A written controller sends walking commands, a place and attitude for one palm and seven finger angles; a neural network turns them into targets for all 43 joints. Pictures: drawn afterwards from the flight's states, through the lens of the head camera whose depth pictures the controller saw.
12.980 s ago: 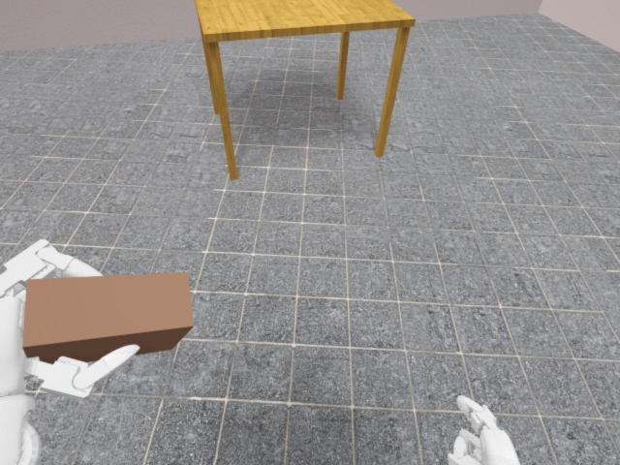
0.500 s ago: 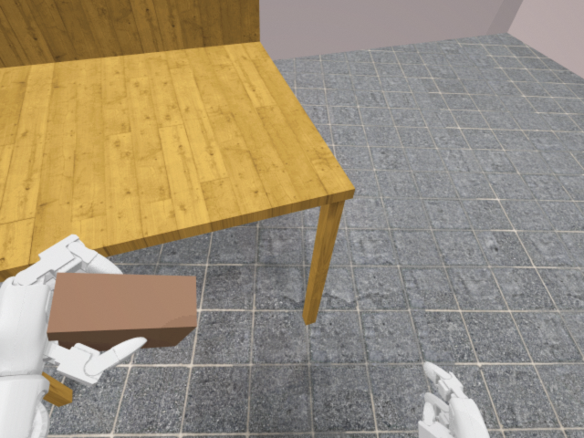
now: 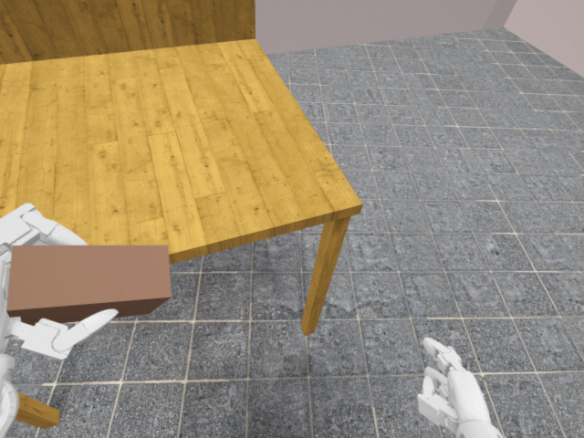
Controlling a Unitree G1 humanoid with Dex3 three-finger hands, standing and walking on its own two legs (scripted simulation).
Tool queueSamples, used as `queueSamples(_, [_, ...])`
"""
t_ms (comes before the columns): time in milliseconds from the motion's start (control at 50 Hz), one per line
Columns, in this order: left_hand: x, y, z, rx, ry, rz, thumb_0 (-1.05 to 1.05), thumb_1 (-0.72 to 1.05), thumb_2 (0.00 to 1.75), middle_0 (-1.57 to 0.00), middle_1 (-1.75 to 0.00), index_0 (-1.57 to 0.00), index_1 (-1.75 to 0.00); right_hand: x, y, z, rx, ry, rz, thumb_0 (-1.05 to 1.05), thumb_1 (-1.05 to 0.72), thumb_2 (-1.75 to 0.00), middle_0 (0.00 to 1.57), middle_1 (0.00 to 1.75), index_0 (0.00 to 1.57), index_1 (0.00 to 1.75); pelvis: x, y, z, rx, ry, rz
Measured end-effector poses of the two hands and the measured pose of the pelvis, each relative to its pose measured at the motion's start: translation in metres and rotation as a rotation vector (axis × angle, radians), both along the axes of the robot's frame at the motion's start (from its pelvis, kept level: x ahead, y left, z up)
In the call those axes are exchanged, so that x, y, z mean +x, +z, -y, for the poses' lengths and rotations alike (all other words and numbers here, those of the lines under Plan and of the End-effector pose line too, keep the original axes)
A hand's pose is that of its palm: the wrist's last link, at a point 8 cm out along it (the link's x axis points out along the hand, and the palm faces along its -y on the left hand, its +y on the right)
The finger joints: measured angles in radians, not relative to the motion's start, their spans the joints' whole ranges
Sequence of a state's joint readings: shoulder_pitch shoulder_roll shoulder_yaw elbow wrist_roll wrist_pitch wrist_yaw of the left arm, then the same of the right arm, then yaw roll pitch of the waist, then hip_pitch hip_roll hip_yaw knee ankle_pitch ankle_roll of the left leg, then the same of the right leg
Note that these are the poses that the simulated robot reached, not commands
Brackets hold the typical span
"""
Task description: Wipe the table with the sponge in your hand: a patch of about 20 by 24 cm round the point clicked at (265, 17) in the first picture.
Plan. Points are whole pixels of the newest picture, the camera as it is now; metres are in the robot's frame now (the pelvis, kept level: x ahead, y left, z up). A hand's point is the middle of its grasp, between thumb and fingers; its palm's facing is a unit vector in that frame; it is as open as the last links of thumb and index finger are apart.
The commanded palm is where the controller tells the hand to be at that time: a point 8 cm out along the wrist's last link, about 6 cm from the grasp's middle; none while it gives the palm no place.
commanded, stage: shuffle to correct the standing spot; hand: left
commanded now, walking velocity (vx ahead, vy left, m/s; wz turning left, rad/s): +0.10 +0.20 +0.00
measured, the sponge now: (116, 284) +0.25 +0.21 +0.12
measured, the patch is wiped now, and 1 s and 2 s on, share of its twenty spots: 0.00 0.00 0.00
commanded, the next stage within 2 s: come to a stop and stand still in 1.76 s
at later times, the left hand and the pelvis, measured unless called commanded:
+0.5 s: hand out of the picture +0.24 +0.29 +0.19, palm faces +0.37 -0.82 -0.43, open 9.7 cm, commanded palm +0.17 +0.34 +0.19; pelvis +0.00 +0.07 -0.01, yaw -1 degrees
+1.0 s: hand out of the picture +0.25 +0.39 +0.19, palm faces +0.37 -0.82 -0.44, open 9.6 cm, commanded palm +0.19 +0.43 +0.19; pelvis +0.02 +0.16 -0.01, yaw -1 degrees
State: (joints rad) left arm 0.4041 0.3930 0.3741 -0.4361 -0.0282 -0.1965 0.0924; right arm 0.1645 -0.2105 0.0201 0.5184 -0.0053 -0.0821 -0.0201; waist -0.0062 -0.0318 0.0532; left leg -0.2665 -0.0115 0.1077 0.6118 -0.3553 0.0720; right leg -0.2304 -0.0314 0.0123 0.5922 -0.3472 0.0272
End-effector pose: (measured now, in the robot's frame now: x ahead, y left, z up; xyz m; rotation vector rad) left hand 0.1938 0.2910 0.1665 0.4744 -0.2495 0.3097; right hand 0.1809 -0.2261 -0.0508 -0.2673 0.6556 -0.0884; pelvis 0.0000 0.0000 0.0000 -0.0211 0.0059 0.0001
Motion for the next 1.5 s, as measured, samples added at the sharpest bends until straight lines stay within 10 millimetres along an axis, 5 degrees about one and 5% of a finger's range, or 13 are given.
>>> queueSamples(160, [-0.003,0.031,0.001,0.085,-0.041,0.129,-0.01,-0.46,1.0,-0.79,-1.35,-0.79,-1.34,-0.011,-0.019,-0.004,0.02,-0.014,-0.064,0.01,-0.9,-0.9,0.2,0.3,0.2,0.3,0.01,-0.007,-0.012,-0.02,0.005,0.001])
queueSamples(380, [0.006,-0.003,-0.051,0.036,0.006,0.107,-0.01,-0.46,1.01,-0.79,-1.34,-0.79,-1.34,-0.023,-0.043,-0.042,0.016,-0.091,-0.103,0.01,-0.9,-0.9,0.2,0.3,0.2,0.3,0.006,-0.025,-0.056,0.019,-0.026,0.069])
queueSamples(500, [0.005,0.04,-0.041,0.104,-0.056,0.174,-0.01,-0.46,1.01,-0.8,-1.34,-0.8,-1.34,-0.029,-0.041,-0.081,0.127,-0.049,-0.08,0.01,-0.9,-0.9,0.2,0.3,0.2,0.3,0.003,-0.01,-0.065,0.03,-0.02,0.046])
queueSamples(580, [-0.004,0.058,-0.044,0.212,-0.055,0.162,-0.01,-0.46,1.01,-0.8,-1.34,-0.8,-1.34,-0.027,-0.052,-0.091,0.171,-0.033,-0.074,0.01,-0.9,-0.9,0.2,0.3,0.2,0.3,0.006,-0.013,-0.07,0.038,-0.021,0.026])
queueSamples(740, [-0.007,0.017,-0.096,0.041,0.125,-0.079,-0.01,-0.46,1.01,-0.8,-1.34,-0.8,-1.34,-0.033,-0.041,-0.082,0.101,-0.052,-0.173,0.01,-0.9,-0.9,0.2,0.3,0.2,0.3,0.016,0.011,-0.092,0.075,-0.013,0.023])
queueSamples(820, [0.0,-0.002,-0.104,-0.038,0.122,-0.11,-0.01,-0.46,1.01,-0.8,-1.34,-0.8,-1.34,-0.029,-0.029,-0.081,0.014,-0.058,-0.167,0.01,-0.9,-0.9,0.2,0.3,0.2,0.3,0.018,0.014,-0.11,0.089,-0.001,0.027])
queueSamples(920, [0.016,0.015,-0.115,-0.008,-0.023,0.06,-0.01,-0.46,1.01,-0.8,-1.34,-0.8,-1.34,-0.008,-0.018,-0.098,-0.071,-0.087,-0.067,0.01,-0.9,-0.9,0.2,0.3,0.2,0.3,0.022,-0.004,-0.146,0.051,-0.004,0.036])
queueSamples(1040, [0.023,0.046,-0.147,0.15,-0.046,0.193,-0.01,-0.46,1.01,-0.8,-1.34,-0.8,-1.34,0.007,-0.014,-0.15,0.043,-0.11,0.022,0.01,-0.91,-0.9,0.2,0.3,0.2,0.3,0.021,-0.008,-0.16,0.064,-0.017,0.037])
queueSamples(1180, [0.006,0.042,-0.162,0.142,0.056,0.072,-0.01,-0.46,1.01,-0.8,-1.34,-0.8,-1.34,0.006,-0.048,-0.193,0.167,-0.03,-0.026,0.0,-0.9,-0.9,0.2,0.3,0.2,0.3,0.029,-0.01,-0.177,0.047,-0.004,0.032])
queueSamples(1260, [-0.001,0.027,-0.177,0.054,0.1,-0.01,-0.01,-0.46,1.01,-0.8,-1.34,-0.8,-1.34,-0.005,-0.054,-0.204,0.157,0.0,-0.135,0.01,-0.9,-0.9,0.2,0.3,0.2,0.3,0.031,0.001,-0.189,0.058,0.002,0.045])
queueSamples(1380, [0.005,0.015,-0.205,0.0,0.118,-0.03,-0.01,-0.46,1.01,-0.8,-1.34,-0.8,-1.34,-0.014,-0.037,-0.206,0.065,-0.013,-0.169,0.01,-0.9,-0.9,0.2,0.3,0.2,0.3,0.029,0.012,-0.208,0.074,0.006,0.042])
queueSamples(1500, [0.025,0.024,-0.223,0.013,-0.002,0.124,-0.01,-0.46,1.01,-0.81,-1.34,-0.8,-1.33,-0.002,-0.022,-0.212,-0.04,-0.077,-0.065,0.01,-0.9,-0.9,0.2,0.3,0.2,0.3,0.033,-0.004,-0.243,0.042,-0.008,0.044])
